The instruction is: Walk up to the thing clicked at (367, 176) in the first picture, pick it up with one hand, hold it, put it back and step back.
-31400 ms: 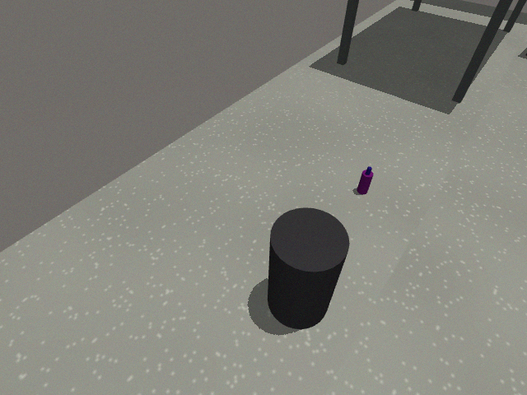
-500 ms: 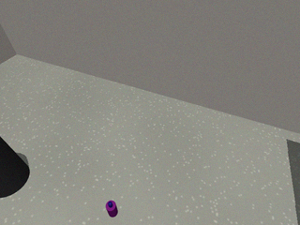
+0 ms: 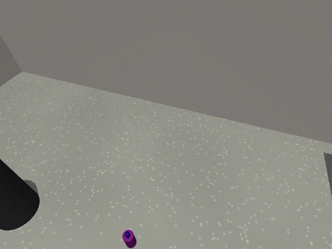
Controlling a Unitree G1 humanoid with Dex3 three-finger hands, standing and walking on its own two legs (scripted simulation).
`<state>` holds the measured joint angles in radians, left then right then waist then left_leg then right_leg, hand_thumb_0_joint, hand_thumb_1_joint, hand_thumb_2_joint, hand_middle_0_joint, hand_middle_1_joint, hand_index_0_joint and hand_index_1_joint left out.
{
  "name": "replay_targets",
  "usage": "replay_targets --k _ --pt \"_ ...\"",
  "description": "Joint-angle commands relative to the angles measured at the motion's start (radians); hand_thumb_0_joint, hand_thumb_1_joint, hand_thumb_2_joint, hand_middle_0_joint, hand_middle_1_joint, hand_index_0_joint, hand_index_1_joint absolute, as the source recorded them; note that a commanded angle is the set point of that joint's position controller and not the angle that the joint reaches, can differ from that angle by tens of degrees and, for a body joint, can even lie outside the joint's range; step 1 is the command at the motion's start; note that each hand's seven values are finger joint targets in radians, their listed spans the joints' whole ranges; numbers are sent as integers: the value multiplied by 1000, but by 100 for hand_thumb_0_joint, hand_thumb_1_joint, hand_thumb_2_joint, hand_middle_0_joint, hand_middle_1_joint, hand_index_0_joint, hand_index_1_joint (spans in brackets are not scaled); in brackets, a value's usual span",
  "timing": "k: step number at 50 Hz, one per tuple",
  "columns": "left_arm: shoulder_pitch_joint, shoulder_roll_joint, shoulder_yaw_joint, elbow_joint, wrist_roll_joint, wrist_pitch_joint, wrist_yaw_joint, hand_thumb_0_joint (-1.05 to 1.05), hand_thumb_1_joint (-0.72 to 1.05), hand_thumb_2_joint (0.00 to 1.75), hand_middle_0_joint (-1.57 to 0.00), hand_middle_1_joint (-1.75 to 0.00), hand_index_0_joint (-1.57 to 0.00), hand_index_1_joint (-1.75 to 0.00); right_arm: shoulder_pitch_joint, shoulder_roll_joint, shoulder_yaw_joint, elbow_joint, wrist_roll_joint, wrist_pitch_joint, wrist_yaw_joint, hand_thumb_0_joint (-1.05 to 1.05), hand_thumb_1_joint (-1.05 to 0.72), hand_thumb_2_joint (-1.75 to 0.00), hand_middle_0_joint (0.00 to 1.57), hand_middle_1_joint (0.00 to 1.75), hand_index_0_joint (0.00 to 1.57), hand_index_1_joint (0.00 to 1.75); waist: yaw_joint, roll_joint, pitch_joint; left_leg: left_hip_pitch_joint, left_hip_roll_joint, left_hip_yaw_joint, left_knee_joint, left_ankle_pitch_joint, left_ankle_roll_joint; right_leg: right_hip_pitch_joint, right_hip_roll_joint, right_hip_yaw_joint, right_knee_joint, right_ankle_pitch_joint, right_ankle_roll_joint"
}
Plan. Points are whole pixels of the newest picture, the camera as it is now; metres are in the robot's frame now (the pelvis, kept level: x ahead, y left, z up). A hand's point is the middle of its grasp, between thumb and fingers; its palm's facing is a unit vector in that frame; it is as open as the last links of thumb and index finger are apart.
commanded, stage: walk up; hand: left
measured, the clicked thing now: (129, 238) +0.35 +0.21 -0.69
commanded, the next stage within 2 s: stand in 0.78 s
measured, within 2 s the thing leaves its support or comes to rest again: neither
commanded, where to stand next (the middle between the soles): +0.04 +0.01 m, yaw +0 degrees
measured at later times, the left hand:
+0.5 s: hand out of the picture +0.09 +0.27 -0.15, palm faces -0.04 -0.94 -0.34, open 7.4 cm
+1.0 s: hand out of the picture +0.09 +0.26 -0.15, palm faces -0.02 -0.94 -0.34, open 7.4 cm
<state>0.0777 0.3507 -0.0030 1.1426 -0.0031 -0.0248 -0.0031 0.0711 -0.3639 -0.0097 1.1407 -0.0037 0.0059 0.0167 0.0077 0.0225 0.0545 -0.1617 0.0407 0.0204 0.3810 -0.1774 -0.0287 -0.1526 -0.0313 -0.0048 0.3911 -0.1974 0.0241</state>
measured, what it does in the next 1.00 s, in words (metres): stands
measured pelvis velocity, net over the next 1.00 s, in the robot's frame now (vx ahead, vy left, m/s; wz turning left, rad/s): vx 0.01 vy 0.01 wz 0.00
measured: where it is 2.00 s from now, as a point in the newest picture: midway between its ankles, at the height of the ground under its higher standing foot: outside the picture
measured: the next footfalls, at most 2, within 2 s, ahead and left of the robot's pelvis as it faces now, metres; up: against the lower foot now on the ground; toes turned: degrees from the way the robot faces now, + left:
none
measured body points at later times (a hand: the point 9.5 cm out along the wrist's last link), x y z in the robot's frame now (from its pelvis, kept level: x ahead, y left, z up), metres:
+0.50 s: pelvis +0.01 +0.01 +0.00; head +0.02 +0.01 +0.45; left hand +0.09 +0.31 -0.13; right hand +0.08 -0.29 -0.13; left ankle +0.02 +0.14 -0.74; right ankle +0.01 -0.13 -0.74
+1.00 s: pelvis +0.01 +0.01 +0.00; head +0.02 +0.01 +0.45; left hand +0.09 +0.31 -0.13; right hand +0.10 -0.29 -0.13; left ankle +0.02 +0.14 -0.74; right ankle +0.01 -0.13 -0.74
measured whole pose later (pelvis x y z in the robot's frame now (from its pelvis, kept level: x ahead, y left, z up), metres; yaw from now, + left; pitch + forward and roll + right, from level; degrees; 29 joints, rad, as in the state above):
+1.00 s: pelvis +0.01 +0.01 +0.00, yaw +0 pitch -2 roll +0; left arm 0.09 0.35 0.00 1.15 0.01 -0.01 0.00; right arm 0.07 -0.35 -0.01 1.15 -0.01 0.00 0.01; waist 0.00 0.00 0.04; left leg -0.12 0.03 0.03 0.32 -0.17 -0.02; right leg -0.11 -0.04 0.00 0.32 -0.18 0.04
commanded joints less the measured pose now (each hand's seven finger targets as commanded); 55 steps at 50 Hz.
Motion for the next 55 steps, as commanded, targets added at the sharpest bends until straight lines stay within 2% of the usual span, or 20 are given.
replay_targets --k 1,4,6,7,13,20,24,30,35,38,39,42,50,55 --pt "-38 221 42 -45 3 -17 13 0 90 90 -20 -30 -20 -30 -54 -205 -38 -51 2 -27 -12 0 -90 -90 20 30 20 30 -2 -32 -88 49 90 -79 -71 93 53 12 -99 86 -95 111 -37" --pt "-64 221 44 -52 6 -15 11 0 90 90 -20 -30 -20 -30 -41 -201 -36 -43 -2 -29 -13 0 -90 -90 20 30 20 30 -8 -17 -97 32 88 -73 -85 79 49 41 -102 89 -91 129 -38" --pt "-47 217 44 -46 4 -13 12 0 90 90 -20 -30 -20 -30 -58 -203 -36 -46 -1 -31 -13 0 -90 -90 20 30 20 30 2 1 -97 41 95 -77 -88 102 51 38 -95 80 -89 137 -35" --pt "-56 218 43 -43 7 -12 12 0 90 90 -20 -30 -20 -30 -54 -204 -38 -44 -1 -30 -13 0 -90 -90 20 30 20 30 -5 -4 -91 35 92 -76 -89 98 50 39 -93 80 -91 137 -35" --pt "-69 210 43 -44 8 -6 9 0 90 90 -20 -30 -20 -30 -48 -208 -40 -43 -4 -32 -15 0 -90 -90 20 30 20 30 -10 12 -74 7 94 -84 -116 25 51 41 -87 81 -92 103 -33" --pt "-53 209 40 -38 8 -7 8 0 90 90 -20 -30 -20 -30 -53 -208 -43 -50 -2 -32 -15 0 -90 -90 20 30 20 30 -8 -1 -83 43 91 -77 -107 45 52 21 -86 79 -96 121 -27" --pt "-63 208 40 -38 12 -9 10 0 90 90 -20 -30 -20 -30 -40 -205 -45 -48 -1 -28 -14 0 -90 -90 20 30 20 30 -19 -20 -88 44 88 -76 -106 46 52 30 -89 80 -97 122 -27" --pt "-48 209 41 -38 9 -9 12 0 90 90 -20 -30 -20 -30 -39 -199 -43 -49 -1 -27 -13 0 -90 -90 20 30 20 30 -13 -25 -108 75 89 -69 -96 115 50 33 -94 77 -93 166 -24" --pt "-45 210 39 -35 10 -7 13 0 90 90 -20 -30 -20 -30 -47 -200 -46 -53 0 -23 -13 0 -90 -90 20 30 20 30 -15 -25 -72 70 85 -71 -105 96 48 14 -90 74 -102 153 -21" --pt "-38 210 40 -38 15 -10 14 0 90 90 -20 -30 -20 -30 -45 -201 -49 -55 -1 -22 -12 0 -90 -90 20 30 20 30 -16 -31 -89 84 86 -66 -94 93 53 20 -93 75 -111 145 -25" --pt "-29 215 39 -40 15 -7 14 0 90 90 -20 -30 -20 -30 -48 -194 -43 -56 -6 -26 -15 0 -90 -90 20 30 20 30 -15 -53 -90 80 100 -77 -99 123 47 19 -103 76 -109 155 -27" --pt "-22 215 41 -45 13 -6 14 0 90 90 -20 -30 -20 -30 -45 -199 -42 -56 -8 -33 -17 0 -90 -90 20 30 20 30 -13 -22 -96 87 102 -75 -101 166 42 32 -104 78 -107 170 -27" --pt "-10 212 40 -49 14 -4 11 0 90 90 -20 -30 -20 -30 -56 -204 -42 -57 -3 -30 -16 0 -90 -90 20 30 20 30 -10 -13 -69 62 94 -82 -114 59 40 18 -103 78 -132 86 -29" --pt "-19 220 42 -60 14 -7 11 0 90 90 -20 -30 -20 -30 -44 -197 -40 -59 -6 -33 -17 0 -90 -90 20 30 20 30 -15 -21 -95 75 98 -78 -96 132 39 34 -111 81 -125 144 -32"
